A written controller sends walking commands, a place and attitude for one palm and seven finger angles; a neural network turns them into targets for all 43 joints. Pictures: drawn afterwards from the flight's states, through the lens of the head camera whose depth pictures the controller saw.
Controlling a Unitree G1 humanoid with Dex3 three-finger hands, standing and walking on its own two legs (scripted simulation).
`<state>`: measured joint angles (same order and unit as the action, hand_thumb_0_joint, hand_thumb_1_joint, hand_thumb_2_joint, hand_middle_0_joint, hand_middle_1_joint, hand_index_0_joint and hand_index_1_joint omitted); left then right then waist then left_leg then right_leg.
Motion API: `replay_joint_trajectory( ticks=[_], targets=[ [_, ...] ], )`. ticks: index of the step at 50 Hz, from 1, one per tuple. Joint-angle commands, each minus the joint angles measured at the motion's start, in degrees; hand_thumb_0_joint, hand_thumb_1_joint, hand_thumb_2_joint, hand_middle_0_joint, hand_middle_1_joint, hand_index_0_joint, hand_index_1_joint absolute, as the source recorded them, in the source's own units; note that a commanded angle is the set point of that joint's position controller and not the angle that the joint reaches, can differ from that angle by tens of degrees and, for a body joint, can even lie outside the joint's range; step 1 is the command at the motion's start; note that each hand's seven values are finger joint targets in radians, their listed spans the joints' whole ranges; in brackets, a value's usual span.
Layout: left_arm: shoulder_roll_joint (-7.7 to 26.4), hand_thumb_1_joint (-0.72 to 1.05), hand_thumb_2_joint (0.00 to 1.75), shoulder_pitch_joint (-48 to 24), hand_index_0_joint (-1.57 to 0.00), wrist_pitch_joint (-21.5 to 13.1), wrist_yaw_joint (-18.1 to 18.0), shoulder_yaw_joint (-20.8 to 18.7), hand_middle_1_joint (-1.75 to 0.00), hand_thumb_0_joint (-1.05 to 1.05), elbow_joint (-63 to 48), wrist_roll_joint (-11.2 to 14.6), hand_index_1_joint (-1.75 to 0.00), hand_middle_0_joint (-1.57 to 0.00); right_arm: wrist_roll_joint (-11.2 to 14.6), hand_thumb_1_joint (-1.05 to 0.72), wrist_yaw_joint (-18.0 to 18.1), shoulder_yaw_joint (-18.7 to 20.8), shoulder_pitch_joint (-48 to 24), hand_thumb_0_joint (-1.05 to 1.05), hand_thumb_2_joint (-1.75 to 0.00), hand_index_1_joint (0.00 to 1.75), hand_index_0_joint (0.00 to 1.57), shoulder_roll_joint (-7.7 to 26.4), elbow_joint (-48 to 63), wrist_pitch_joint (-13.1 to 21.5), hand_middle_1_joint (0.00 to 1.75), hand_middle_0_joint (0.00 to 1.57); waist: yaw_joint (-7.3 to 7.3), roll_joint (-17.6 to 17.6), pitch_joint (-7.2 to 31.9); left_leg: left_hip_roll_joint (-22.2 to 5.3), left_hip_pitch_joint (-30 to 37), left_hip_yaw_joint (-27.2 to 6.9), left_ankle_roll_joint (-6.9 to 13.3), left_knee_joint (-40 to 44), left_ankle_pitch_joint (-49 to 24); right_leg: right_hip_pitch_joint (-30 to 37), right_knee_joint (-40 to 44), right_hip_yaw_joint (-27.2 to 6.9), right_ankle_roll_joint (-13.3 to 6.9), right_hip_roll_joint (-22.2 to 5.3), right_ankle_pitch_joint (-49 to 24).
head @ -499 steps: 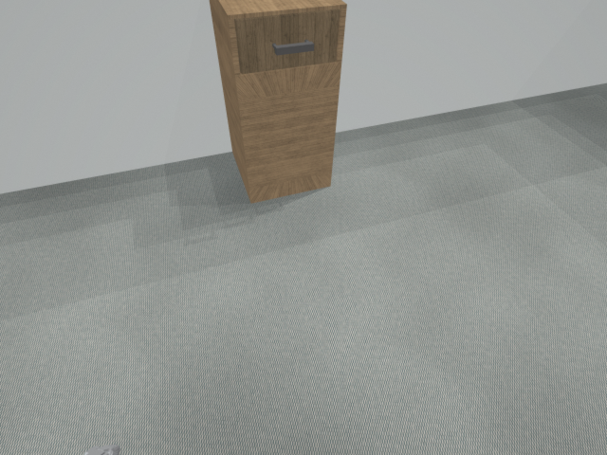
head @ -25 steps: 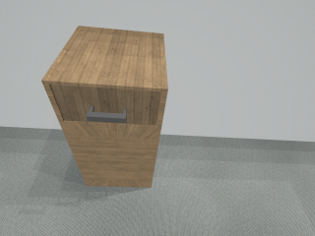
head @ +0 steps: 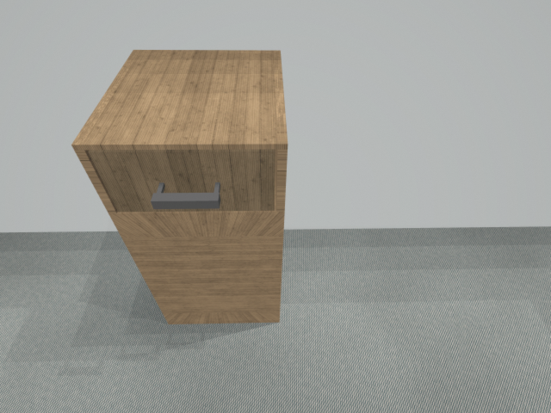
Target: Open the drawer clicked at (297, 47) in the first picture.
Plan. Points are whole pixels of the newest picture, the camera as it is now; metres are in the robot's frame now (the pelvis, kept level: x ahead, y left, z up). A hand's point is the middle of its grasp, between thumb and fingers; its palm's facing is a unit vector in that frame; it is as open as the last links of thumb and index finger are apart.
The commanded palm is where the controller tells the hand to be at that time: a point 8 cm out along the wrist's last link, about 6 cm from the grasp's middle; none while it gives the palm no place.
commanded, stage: come to a stop and stand still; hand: left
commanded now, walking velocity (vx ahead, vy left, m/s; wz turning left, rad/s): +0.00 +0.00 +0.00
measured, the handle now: (188, 193) +0.55 +0.21 -0.03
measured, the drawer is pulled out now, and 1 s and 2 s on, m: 0.00 0.00 0.00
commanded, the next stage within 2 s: look again from close up in 1.28 s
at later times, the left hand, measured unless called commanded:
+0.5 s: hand out of the picture -0.03 +0.10 -0.17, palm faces +0.02 -0.99 -0.13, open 7.4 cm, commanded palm none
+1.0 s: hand out of the picture -0.02 +0.08 -0.17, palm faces +0.05 -0.99 -0.14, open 7.4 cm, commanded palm none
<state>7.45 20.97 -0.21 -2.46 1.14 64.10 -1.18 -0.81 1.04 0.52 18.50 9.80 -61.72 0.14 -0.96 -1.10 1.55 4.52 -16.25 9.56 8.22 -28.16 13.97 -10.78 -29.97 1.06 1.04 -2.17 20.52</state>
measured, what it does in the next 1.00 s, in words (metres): shifts its weight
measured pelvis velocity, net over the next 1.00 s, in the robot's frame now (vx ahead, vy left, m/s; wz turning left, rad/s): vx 0.02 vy -0.06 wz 0.01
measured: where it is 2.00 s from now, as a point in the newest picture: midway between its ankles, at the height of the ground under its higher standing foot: outside the picture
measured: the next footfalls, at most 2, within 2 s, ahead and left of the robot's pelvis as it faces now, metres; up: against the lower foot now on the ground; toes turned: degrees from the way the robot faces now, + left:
none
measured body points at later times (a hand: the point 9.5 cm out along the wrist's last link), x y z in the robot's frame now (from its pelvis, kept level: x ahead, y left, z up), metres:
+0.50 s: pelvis +0.00 -0.04 +0.01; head +0.00 -0.04 +0.46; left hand -0.03 +0.15 -0.16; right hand -0.02 -0.25 -0.16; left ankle +0.02 +0.02 -0.73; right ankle -0.05 -0.14 -0.73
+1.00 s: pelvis +0.02 -0.06 +0.01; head +0.03 -0.07 +0.46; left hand -0.02 +0.13 -0.15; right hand +0.00 -0.27 -0.16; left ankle +0.02 +0.02 -0.73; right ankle -0.05 -0.14 -0.73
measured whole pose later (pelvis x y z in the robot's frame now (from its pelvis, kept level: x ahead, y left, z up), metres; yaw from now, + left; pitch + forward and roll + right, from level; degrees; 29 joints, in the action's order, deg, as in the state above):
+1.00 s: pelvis +0.02 -0.06 +0.01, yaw +1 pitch +0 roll +1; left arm 4.9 21.2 -2.0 -2.5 1.3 65.0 -0.7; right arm -0.8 1.7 -1.3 17.4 6.5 -67.2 1.1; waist 0.1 0.8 -0.4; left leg 1.6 -11.5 7.3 3.0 -24.5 13.1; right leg -5.3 -25.1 2.8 -2.9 1.2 19.7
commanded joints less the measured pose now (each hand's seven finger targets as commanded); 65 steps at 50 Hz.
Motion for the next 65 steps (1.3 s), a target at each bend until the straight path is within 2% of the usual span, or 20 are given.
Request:
replay_joint_trajectory(
  ticks=[1, 2, 4, 7, 9, 13, 15, 16, 20, 36, 44, 47, 53, 56, 65],
  targets=[
    [2.84, 0.90, 0.90, 2.22, -0.20, -1.69, -0.51, 0.26, -0.30, 0.00, -1.32, 0.42, -0.30, -0.20, 0.04, -0.90, 0.44, 0.03, 4.28, 0.00, -0.90, 0.30, 0.20, 4.83, 1.91, 1.61, 0.30, 0.20, -1.43, 6.35, -3.25, -11.58, 8.79, -13.67, -4.65, 6.69, -10.63, -5.41, 5.55, -3.47, -3.71, -2.32, -9.73],
    [3.00, 0.90, 0.90, 2.33, -0.20, -1.59, -0.51, 0.17, -0.30, 0.00, -1.30, 0.50, -0.30, -0.20, -0.03, -0.90, 0.53, -0.09, 4.03, 0.00, -0.90, 0.30, 0.20, 4.91, 1.58, 1.77, 0.30, 0.20, -1.21, 3.55, -3.92, -11.62, 8.74, -13.63, -4.61, 7.18, -10.27, -5.54, 5.36, -3.40, -3.48, -2.39, -9.16],
    [3.31, 0.90, 0.90, 2.92, -0.20, -1.19, -0.45, 0.07, -0.30, 0.00, -0.93, 0.42, -0.30, -0.20, 0.02, -0.90, 0.61, -0.27, 2.89, 0.00, -0.90, 0.30, 0.20, 4.76, 1.02, 1.63, 0.30, 0.20, -0.75, 1.44, -6.35, -11.92, 7.14, -14.21, -4.56, 9.36, -4.44, -6.04, 5.87, -3.15, -3.32, -2.52, -6.39],
    [3.30, 0.90, 0.90, 3.22, -0.20, -1.05, -0.24, -0.04, -0.30, 0.00, -0.86, 0.11, -0.30, -0.20, -0.03, -0.90, 0.36, -0.25, 1.91, 0.00, -0.90, 0.30, 0.20, 4.82, 0.85, 1.23, 0.30, 0.20, -0.46, 1.88, -8.69, -11.79, 3.99, -15.08, -4.42, 12.32, 5.18, -5.98, 6.72, -3.17, -3.42, -2.49, -4.40],
    [3.23, 0.90, 0.90, 3.87, -0.20, -1.21, -0.15, 0.04, -0.30, 0.00, -0.82, 0.08, -0.30, -0.20, 0.00, -0.90, 0.27, -0.28, 1.22, 0.00, -0.90, 0.30, 0.20, 4.75, 0.75, 1.19, 0.30, 0.20, -0.08, 2.84, -8.82, -11.55, 3.81, -14.85, -4.39, 12.59, 6.17, -6.01, 7.69, -3.61, -3.58, -2.85, -4.04],
    [3.26, 0.90, 0.90, 3.90, -0.20, -1.67, -0.13, 0.05, -0.30, 0.00, -0.80, 0.20, -0.30, -0.20, 0.01, -0.90, 0.26, -0.60, 1.57, 0.00, -0.90, 0.30, 0.20, 4.24, -0.02, 1.45, 0.30, 0.20, -0.15, 3.51, -7.18, -10.80, 5.79, -13.10, -4.48, 10.64, 1.01, -5.23, 8.98, -4.40, -3.79, -3.62, -6.19],
    [3.28, 0.90, 0.90, 3.82, -0.20, -1.79, -0.13, -0.03, -0.30, 0.00, -0.71, 0.26, -0.30, -0.20, -0.05, -0.90, 0.37, -0.71, 1.99, 0.00, -0.90, 0.30, 0.20, 3.90, -0.62, 1.62, 0.30, 0.20, -0.21, 2.39, -6.21, -10.73, 7.04, -12.69, -4.61, 10.03, -1.27, -4.96, 8.97, -4.60, -3.87, -3.69, -7.45],
    [3.26, 0.90, 0.90, 3.63, -0.20, -1.73, -0.19, -0.11, -0.30, 0.00, -0.82, 0.24, -0.30, -0.20, 0.01, -0.90, 0.36, -0.81, 2.35, 0.00, -0.90, 0.30, 0.20, 3.66, -0.90, 1.62, 0.30, 0.20, -0.26, 1.49, -6.35, -10.82, 6.72, -12.69, -4.56, 10.18, -1.33, -4.58, 8.93, -4.38, -3.90, -3.60, -7.57],
    [2.96, 0.90, 0.90, 3.95, -0.20, -1.74, -0.19, -0.25, -0.30, 0.00, -0.58, 0.32, -0.30, -0.20, -0.03, -0.90, 0.56, -1.02, 2.64, 0.00, -0.90, 0.30, 0.20, 3.08, -1.65, 1.78, 0.30, 0.20, 0.24, 1.93, -6.25, -10.75, 6.17, -12.49, -4.60, 9.75, -2.97, -3.33, 9.11, -4.38, -4.02, -3.82, -8.59],
    [1.94, 0.90, 0.90, 4.80, -0.20, -1.85, -0.40, -0.42, -0.30, 0.00, -0.11, 0.49, -0.30, -0.20, 0.01, -0.90, 0.74, -1.22, 3.96, 0.00, -0.90, 0.30, 0.20, 0.86, -3.75, 1.51, 0.30, 0.20, 0.53, 2.26, -7.34, -10.63, 5.89, -11.60, -4.82, 8.21, -5.48, -2.75, 9.95, -4.77, -4.40, -3.83, -10.03],
    [1.75, 0.90, 0.90, 5.73, -0.20, -2.06, -0.52, -0.57, -0.30, 0.00, -0.02, 0.51, -0.30, -0.20, 0.01, -0.90, 0.98, -1.16, 3.42, 0.00, -0.90, 0.30, 0.20, 0.76, -3.85, 1.79, 0.30, 0.20, 0.72, 2.46, -5.44, -10.66, 7.69, -10.97, -4.83, 6.81, -10.83, -1.13, 9.80, -5.19, -4.22, -4.09, -15.26],
    [1.69, 0.90, 0.90, 5.92, -0.20, -2.01, -0.55, -0.54, -0.30, 0.00, 0.11, 0.47, -0.30, -0.20, 0.08, -0.90, 1.00, -1.23, 3.15, 0.00, -0.90, 0.30, 0.20, 0.64, -4.12, 1.63, 0.30, 0.20, 0.72, 2.79, -6.68, -10.63, 7.37, -10.80, -4.94, 6.83, -10.54, -1.48, 10.10, -5.16, -4.15, -4.07, -15.53],
    [1.87, 0.90, 0.90, 6.44, -0.20, -2.05, -0.59, -0.64, -0.30, 0.00, 0.25, 0.48, -0.30, -0.20, 0.06, -0.90, 1.13, -1.24, 2.76, 0.00, -0.90, 0.30, 0.20, 0.92, -4.18, 1.66, 0.30, 0.20, 0.76, 2.40, -5.71, -10.62, 8.51, -10.48, -5.05, 6.35, -12.38, -0.49, 10.23, -5.19, -3.99, -4.21, -18.16],
    [1.91, 0.90, 0.90, 6.55, -0.20, -1.93, -0.61, -0.61, -0.30, 0.00, 0.43, 0.48, -0.30, -0.20, 0.09, -0.90, 1.17, -1.33, 2.57, 0.00, -0.90, 0.30, 0.20, 0.98, -4.13, 1.52, 0.30, 0.20, 0.86, 1.51, -6.87, -10.56, 8.31, -10.50, -5.08, 6.46, -12.03, -0.83, 10.48, -5.08, -3.92, -4.19, -17.84],
    [2.21, 0.90, 0.90, 6.55, -0.20, -1.86, -0.65, -0.85, -0.30, 0.00, 0.57, 0.51, -0.30, -0.20, 0.02, -0.90, 1.41, -1.37, 2.74, 0.00, -0.90, 0.30, 0.20, 1.32, -4.14, 1.57, 0.30, 0.20, 0.89, 2.30, -6.02, -10.76, 9.20, -10.16, -5.22, 6.27, -14.23, 0.55, 10.25, -4.87, -3.84, -4.25, -21.07]
  ],
)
